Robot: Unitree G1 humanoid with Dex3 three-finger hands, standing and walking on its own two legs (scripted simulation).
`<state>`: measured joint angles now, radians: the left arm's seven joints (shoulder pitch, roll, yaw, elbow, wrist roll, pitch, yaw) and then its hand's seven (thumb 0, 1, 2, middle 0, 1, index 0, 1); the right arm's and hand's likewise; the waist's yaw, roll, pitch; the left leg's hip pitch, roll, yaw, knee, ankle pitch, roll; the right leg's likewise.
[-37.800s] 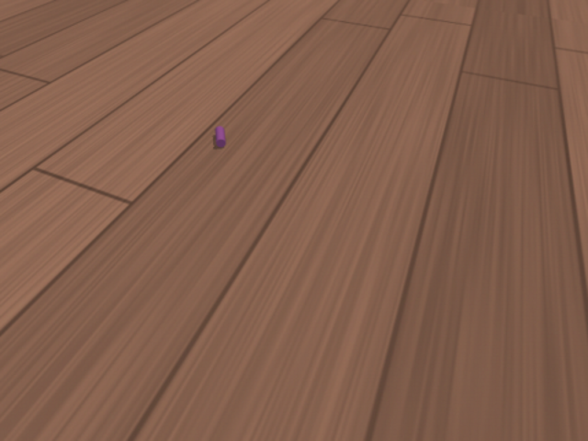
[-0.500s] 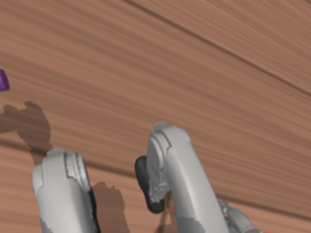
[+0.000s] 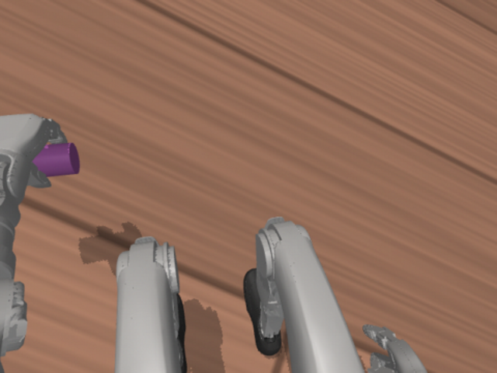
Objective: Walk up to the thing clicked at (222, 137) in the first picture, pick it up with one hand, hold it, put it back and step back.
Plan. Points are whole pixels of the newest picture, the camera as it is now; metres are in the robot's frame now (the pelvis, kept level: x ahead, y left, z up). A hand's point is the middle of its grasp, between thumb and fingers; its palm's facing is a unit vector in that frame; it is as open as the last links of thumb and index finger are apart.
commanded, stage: lift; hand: left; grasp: from above
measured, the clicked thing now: (31, 162) +0.46 +0.32 -0.15
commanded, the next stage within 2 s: hold in 1.22 s
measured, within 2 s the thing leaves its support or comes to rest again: neither
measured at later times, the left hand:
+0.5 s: hand out of the picture +0.37 +0.27 +0.08, palm faces -0.44 -0.12 -0.89, open 8.1 cm
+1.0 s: hand out of the picture +0.37 +0.25 +0.21, palm faces -0.43 -0.10 -0.90, open 8.3 cm
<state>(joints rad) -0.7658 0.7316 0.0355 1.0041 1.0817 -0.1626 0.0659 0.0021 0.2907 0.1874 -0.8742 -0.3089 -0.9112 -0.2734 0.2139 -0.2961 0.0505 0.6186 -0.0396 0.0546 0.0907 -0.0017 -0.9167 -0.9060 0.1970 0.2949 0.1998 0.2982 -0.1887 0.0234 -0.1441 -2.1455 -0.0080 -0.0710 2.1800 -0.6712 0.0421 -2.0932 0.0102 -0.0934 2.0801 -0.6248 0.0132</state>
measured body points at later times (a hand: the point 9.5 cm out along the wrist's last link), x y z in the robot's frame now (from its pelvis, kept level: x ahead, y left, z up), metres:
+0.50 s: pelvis +0.01 -0.01 +0.16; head +0.14 +0.02 +0.60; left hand +0.39 +0.27 +0.14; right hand +0.13 -0.26 +0.05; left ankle +0.08 +0.11 -0.37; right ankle +0.11 -0.12 -0.37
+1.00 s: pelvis +0.06 +0.00 +0.30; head +0.12 +0.01 +0.74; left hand +0.39 +0.25 +0.27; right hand +0.15 -0.27 +0.18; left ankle +0.08 +0.11 -0.37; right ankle +0.11 -0.12 -0.37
